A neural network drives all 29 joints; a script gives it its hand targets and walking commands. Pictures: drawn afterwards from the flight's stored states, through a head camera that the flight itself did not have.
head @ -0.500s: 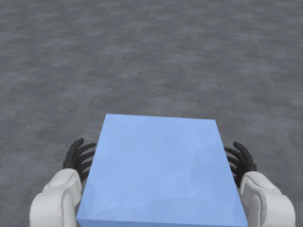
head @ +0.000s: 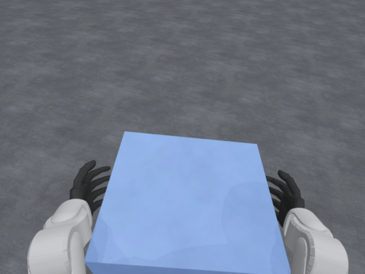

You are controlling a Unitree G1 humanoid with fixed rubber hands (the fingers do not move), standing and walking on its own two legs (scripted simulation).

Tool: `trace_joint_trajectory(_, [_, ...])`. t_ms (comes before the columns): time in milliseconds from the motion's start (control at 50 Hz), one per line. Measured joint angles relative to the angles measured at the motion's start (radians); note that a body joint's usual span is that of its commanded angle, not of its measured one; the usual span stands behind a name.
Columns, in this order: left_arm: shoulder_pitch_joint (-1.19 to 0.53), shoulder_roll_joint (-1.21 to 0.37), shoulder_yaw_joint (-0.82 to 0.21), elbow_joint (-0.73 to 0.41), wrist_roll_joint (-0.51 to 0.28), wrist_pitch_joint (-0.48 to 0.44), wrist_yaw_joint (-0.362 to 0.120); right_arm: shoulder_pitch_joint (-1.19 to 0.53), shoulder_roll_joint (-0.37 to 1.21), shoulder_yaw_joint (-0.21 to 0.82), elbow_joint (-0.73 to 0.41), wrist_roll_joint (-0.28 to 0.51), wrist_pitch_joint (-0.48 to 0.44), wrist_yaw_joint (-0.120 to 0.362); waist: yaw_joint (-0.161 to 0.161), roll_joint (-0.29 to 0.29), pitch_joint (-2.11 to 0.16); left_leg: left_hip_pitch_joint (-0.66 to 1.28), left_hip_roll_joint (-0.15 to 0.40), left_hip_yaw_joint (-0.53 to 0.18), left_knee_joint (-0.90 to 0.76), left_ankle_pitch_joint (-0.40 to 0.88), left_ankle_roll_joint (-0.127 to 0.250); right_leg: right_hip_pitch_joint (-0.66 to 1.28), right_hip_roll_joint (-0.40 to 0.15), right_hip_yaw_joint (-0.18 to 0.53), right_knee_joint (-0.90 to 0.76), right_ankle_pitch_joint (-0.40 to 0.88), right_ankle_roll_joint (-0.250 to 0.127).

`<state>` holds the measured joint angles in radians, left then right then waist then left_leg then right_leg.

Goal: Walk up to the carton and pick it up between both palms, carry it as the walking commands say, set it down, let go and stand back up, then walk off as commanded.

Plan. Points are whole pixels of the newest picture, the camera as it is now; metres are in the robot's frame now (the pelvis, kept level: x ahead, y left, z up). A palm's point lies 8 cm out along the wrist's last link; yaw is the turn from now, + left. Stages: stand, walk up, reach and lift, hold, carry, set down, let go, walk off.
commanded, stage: carry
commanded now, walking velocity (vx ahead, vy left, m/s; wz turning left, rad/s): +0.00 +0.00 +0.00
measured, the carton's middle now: (184, 216) +0.25 +0.01 +0.00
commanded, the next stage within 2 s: none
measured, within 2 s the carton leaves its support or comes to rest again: neither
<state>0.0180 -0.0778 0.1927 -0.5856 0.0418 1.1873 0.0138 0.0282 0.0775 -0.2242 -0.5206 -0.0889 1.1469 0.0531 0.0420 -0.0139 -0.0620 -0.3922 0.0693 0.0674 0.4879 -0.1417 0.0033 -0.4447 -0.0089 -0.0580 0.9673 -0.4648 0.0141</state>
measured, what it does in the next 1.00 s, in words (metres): walks backwards: right foot, then left foot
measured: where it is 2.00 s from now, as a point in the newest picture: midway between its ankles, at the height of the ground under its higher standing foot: outside the picture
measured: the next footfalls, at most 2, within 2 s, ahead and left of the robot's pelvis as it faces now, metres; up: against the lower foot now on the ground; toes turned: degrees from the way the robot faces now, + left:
right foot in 0.10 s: -0.06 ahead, -0.12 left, +0.00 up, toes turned +1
left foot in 0.40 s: -0.06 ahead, +0.10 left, +0.00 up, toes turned -8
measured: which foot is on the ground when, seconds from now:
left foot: down 0.00-0.12, up 0.14-0.38, down 0.40-1.00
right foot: up 0.00-0.08, down 0.10-1.00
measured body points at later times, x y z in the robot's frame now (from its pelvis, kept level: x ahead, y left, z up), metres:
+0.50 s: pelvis -0.12 -0.05 +0.00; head -0.14 -0.05 +0.45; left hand +0.13 +0.14 +0.10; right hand +0.14 -0.24 +0.09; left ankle -0.11 +0.09 -0.74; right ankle -0.10 -0.12 -0.74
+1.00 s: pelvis -0.16 -0.04 +0.00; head -0.20 -0.04 +0.45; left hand +0.08 +0.14 +0.10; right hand +0.08 -0.25 +0.10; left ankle -0.11 +0.09 -0.74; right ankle -0.10 -0.12 -0.74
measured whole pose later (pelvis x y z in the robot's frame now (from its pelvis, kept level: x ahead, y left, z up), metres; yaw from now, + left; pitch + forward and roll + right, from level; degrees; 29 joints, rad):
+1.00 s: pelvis -0.16 -0.04 +0.00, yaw +1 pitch +1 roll +0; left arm -0.02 -0.13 0.19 -0.52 0.11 1.20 0.03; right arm -0.07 0.07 -0.21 -0.42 -0.11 1.23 -0.08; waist -0.02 -0.01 -0.13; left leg -0.32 0.05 0.04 0.44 -0.14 -0.03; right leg -0.32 0.00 -0.15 0.42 -0.13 -0.06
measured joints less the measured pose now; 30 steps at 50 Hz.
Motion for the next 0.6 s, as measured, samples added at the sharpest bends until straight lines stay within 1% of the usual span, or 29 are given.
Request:
trace_joint_trajectory(40, [-0.01,0.008,-0.007,0.006,-0.003,-0.006,0.005,0.0,-0.007,0.018,-0.003,-0.013,0.009,-0.016,-0.007,0.01,-0.025,-0.034,0.009,0.005,-0.009,0.029,-0.007,0.089,0.006,-0.003,-0.166,-0.028,-0.006])
trace_joint_trajectory(60, [-0.02,0.008,-0.016,0.007,-0.001,-0.009,0.015,-0.003,-0.005,0.034,-0.003,-0.018,0.019,-0.04,-0.01,0.013,-0.033,-0.051,0.013,0.007,-0.008,0.041,-0.011,0.141,0.008,-0.009,-0.268,-0.02,-0.007])
trace_joint_trajectory(80, [-0.032,0.004,-0.015,0.009,0.004,-0.007,0.019,-0.007,0.001,0.035,0.001,-0.027,0.024,-0.066,-0.014,0.013,-0.04,-0.068,0.014,0.011,-0.002,0.05,-0.017,0.197,0.006,-0.019,-0.381,0.007,-0.01])
trace_joint_trajectory(100, [-0.042,-0.008,-0.011,0.019,0.007,-0.011,0.02,-0.014,0.001,0.031,0.006,-0.031,0.027,-0.082,-0.018,0.027,-0.039,-0.083,0.022,0.01,0.008,0.058,-0.023,0.227,0.011,-0.026,-0.458,0.083,-0.017])
trace_joint_trajectory(120, [-0.047,-0.03,-0.009,0.038,0.014,-0.021,0.022,-0.017,-0.011,0.026,0.013,-0.032,0.033,-0.091,-0.026,0.061,-0.029,-0.085,0.036,-0.011,0.013,0.05,-0.027,0.238,0.032,-0.039,-0.48,0.135,-0.029])
trace_joint_trajectory(140, [-0.042,-0.049,-0.012,0.055,0.024,-0.025,0.023,-0.009,-0.024,0.024,0.02,-0.032,0.039,-0.096,-0.032,0.075,-0.03,-0.086,0.037,-0.025,0.025,0.009,-0.033,0.239,0.039,-0.044,-0.484,0.153,-0.04])
trace_joint_trajectory(160, [-0.029,-0.054,-0.021,0.069,0.033,-0.026,0.023,-0.001,-0.034,0.025,0.029,-0.028,0.051,-0.097,-0.036,0.073,-0.037,-0.091,0.029,-0.029,0.061,-0.058,-0.039,0.236,0.036,-0.04,-0.483,0.157,-0.049])
trace_joint_trajectory(180, [-0.014,-0.052,-0.028,0.079,0.042,-0.025,0.021,0.0,-0.042,0.029,0.04,-0.022,0.065,-0.097,-0.044,0.067,-0.043,-0.098,0.019,-0.032,0.121,-0.111,-0.044,0.234,0.03,-0.034,-0.486,0.159,-0.054])
trace_joint_trajectory(200, [-0.003,-0.051,-0.03,0.085,0.049,-0.024,0.019,-0.006,-0.048,0.032,0.052,-0.016,0.077,-0.098,-0.054,0.062,-0.045,-0.104,0.009,-0.037,0.19,-0.139,-0.048,0.234,0.025,-0.031,-0.491,0.163,-0.058])
trace_joint_trajectory(240, [0.011,-0.052,-0.021,0.086,0.053,-0.023,0.011,-0.028,-0.051,0.035,0.069,-0.004,0.089,-0.099,-0.072,0.057,-0.045,-0.104,-0.005,-0.047,0.3,-0.14,-0.053,0.229,0.019,-0.029,-0.498,0.177,-0.063])
trace_joint_trajectory(280, [0.012,-0.052,-0.011,0.075,0.052,-0.027,0.008,-0.057,-0.05,0.039,0.071,0.005,0.091,-0.101,-0.081,0.055,-0.043,-0.08,-0.008,-0.052,0.328,-0.145,-0.057,0.215,0.021,-0.031,-0.501,0.192,-0.069])
trace_joint_trajectory(340, [-0.008,-0.051,-0.01,0.058,0.059,-0.031,0.011,-0.098,-0.041,0.035,0.075,-0.002,0.083,-0.128,-0.08,0.053,-0.049,-0.02,-0.006,-0.048,0.256,-0.174,-0.058,0.18,0.029,-0.044,-0.5,0.212,-0.077])
trace_joint_trajectory(360, [-0.018,-0.05,-0.009,0.054,0.06,-0.03,0.013,-0.108,-0.042,0.034,0.076,-0.003,0.079,-0.128,-0.076,0.051,-0.05,0.013,-0.005,-0.042,0.196,-0.174,-0.054,0.168,0.03,-0.049,-0.496,0.216,-0.079])
trace_joint_trajectory(400, [-0.038,-0.049,-0.01,0.051,0.063,-0.029,0.016,-0.126,-0.046,0.029,0.077,-0.004,0.074,-0.128,-0.069,0.053,-0.051,0.094,-0.002,-0.031,0.028,-0.116,-0.043,0.143,0.037,-0.066,-0.476,0.217,-0.081])
trace_joint_trajectory(420, [-0.048,-0.046,-0.004,0.056,0.062,-0.03,0.016,-0.131,-0.038,0.025,0.087,-0.005,0.064,-0.128,-0.067,0.034,-0.047,0.106,-0.013,-0.028,-0.011,-0.105,-0.032,0.132,0.025,-0.068,-0.461,0.214,-0.081])
trace_joint_trajectory(440, [-0.053,-0.047,0.006,0.061,0.059,-0.029,0.015,-0.135,-0.03,0.023,0.096,-0.008,0.06,-0.128,-0.057,0.011,-0.038,0.115,-0.025,-0.021,-0.027,-0.091,-0.03,0.129,0.012,-0.062,-0.453,0.217,-0.084])
trace_joint_trajectory(480, [-0.047,-0.049,0.013,0.064,0.056,-0.025,0.016,-0.137,-0.023,0.022,0.106,-0.017,0.063,-0.125,-0.04,-0.002,-0.029,0.117,-0.03,-0.018,-0.028,-0.076,-0.035,0.133,0.008,-0.058,-0.458,0.229,-0.087])
trace_joint_trajectory(540, [-0.033,-0.049,0.013,0.057,0.056,-0.011,0.019,-0.118,-0.006,0.018,0.11,-0.028,0.062,-0.12,-0.029,0.005,-0.029,0.115,-0.025,-0.025,-0.025,-0.064,-0.04,0.143,0.012,-0.065,-0.475,0.247,-0.084])
trace_joint_trajectory(600, [-0.025,-0.049,0.011,0.055,0.049,-0.005,0.019,-0.095,0.004,0.016,0.096,-0.038,0.063,-0.12,-0.025,0.016,-0.036,0.108,-0.021,-0.029,-0.029,-0.05,-0.04,0.145,0.016,-0.071,-0.495,0.268,-0.085])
